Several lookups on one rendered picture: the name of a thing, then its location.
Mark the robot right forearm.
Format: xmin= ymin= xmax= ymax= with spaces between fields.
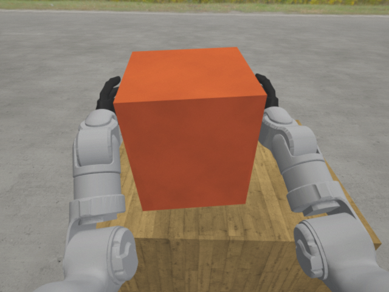
xmin=258 ymin=106 xmax=377 ymax=262

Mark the pedestal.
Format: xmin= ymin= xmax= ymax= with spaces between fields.
xmin=96 ymin=120 xmax=382 ymax=292

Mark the robot left forearm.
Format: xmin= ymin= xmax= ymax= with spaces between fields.
xmin=63 ymin=109 xmax=126 ymax=275

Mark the right robot upper arm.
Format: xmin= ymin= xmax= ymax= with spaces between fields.
xmin=294 ymin=213 xmax=389 ymax=292

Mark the right robot hand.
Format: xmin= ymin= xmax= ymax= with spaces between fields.
xmin=255 ymin=74 xmax=279 ymax=109

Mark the carton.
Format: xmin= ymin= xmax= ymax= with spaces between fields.
xmin=113 ymin=47 xmax=267 ymax=211

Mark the left robot hand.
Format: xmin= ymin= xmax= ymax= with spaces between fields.
xmin=96 ymin=76 xmax=121 ymax=115

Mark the left robot upper arm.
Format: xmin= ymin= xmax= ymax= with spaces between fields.
xmin=32 ymin=226 xmax=138 ymax=292

